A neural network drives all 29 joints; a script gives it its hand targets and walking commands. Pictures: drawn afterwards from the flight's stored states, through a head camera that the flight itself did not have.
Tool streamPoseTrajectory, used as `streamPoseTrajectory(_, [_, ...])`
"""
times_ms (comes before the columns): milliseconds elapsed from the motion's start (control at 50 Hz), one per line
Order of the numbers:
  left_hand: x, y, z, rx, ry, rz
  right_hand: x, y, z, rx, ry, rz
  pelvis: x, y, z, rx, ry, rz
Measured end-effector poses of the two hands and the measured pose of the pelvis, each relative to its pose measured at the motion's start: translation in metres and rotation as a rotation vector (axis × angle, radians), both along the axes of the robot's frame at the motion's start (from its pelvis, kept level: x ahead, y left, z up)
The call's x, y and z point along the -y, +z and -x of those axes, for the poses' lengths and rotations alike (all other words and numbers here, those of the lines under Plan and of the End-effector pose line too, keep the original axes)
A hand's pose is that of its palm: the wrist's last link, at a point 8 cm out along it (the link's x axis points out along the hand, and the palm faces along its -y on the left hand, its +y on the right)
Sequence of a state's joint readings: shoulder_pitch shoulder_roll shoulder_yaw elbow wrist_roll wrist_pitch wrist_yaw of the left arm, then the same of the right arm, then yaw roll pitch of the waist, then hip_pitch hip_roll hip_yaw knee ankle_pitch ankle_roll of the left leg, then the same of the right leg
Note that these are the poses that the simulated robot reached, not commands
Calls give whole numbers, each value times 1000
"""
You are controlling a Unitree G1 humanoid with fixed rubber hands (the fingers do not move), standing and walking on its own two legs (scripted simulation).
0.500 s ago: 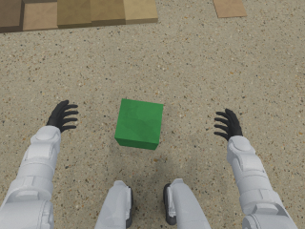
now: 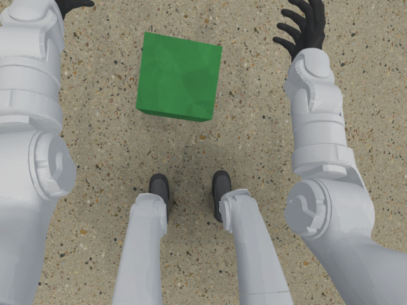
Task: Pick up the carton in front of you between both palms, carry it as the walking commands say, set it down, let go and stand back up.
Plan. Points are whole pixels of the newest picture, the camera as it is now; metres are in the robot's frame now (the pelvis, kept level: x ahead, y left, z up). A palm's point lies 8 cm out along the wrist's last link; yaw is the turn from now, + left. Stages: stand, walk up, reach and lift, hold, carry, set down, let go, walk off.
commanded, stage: reach and lift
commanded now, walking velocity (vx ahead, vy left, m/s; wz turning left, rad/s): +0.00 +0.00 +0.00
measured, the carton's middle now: (178, 85) +0.53 +0.02 -0.53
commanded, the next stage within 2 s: none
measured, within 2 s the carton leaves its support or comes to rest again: leaves its support in 1.68 s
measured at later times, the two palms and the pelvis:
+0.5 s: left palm (101, 65) +0.54 +0.20 -0.35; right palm (257, 84) +0.50 -0.18 -0.34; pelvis -0.02 -0.02 -0.19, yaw -2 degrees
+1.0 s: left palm (121, 72) +0.55 +0.18 -0.47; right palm (243, 88) +0.51 -0.18 -0.46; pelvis -0.03 -0.01 -0.28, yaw -3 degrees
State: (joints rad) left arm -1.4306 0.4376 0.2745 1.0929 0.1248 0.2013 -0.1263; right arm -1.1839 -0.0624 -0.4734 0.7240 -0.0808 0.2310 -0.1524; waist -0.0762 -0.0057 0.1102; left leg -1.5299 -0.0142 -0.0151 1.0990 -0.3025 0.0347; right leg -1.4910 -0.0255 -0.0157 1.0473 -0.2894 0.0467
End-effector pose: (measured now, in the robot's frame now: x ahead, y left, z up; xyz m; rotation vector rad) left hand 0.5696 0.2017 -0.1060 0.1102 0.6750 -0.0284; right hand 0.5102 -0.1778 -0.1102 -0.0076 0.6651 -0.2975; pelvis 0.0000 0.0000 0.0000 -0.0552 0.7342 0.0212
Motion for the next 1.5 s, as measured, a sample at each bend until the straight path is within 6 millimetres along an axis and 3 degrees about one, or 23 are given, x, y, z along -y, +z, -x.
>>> streamPoseTrajectory(100, [5,-30,-2,-9,15,8,0,-30,0,-13,0,0,0,-9,-14,-82,-2,7])
streamPoseTrajectory(180, [8,-67,7,-33,37,10,0,-64,4,-29,8,-4,2,-31,-20,-145,-1,13])
streamPoseTrajectory(300, [4,-139,24,-50,77,-5,-2,-133,7,-44,35,-10,11,-84,-15,-193,-5,15])
streamPoseTrajectory(460, [-2,-227,30,-16,84,-20,2,-218,11,-37,51,-9,21,-167,12,-137,-11,20])
streamPoseTrajectory(620, [5,-278,25,-23,69,-15,3,-272,12,-54,46,-20,21,-228,37,-13,-18,22])
streamPoseTrajectory(860, [13,-355,26,-70,49,-15,-4,-346,11,-102,59,-35,15,-271,42,98,-28,24])
streamPoseTrajectory(940, [18,-364,22,-54,43,-14,0,-354,7,-92,56,-24,13,-280,37,123,-27,24])
streamPoseTrajectory(1020, [25,-359,18,-29,37,-2,1,-350,4,-71,59,-23,14,-285,32,120,-30,26])
streamPoseTrajectory(1260, [27,-351,29,-46,37,-4,-12,-343,9,-80,80,-42,19,-283,36,112,-27,20])
streamPoseTrajectory(1380, [42,-348,26,-48,5,7,-34,-342,5,-72,117,-76,19,-279,41,123,-27,19])
streamPoseTrajectory(1500, [44,-346,23,-84,-16,-15,-36,-340,1,-90,82,-75,17,-282,39,121,-29,25])
